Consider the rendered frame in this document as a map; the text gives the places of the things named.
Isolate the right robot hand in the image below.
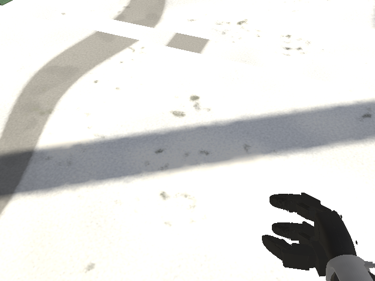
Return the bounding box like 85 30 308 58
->
262 193 357 277

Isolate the robot right forearm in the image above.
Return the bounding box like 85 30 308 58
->
326 255 375 281

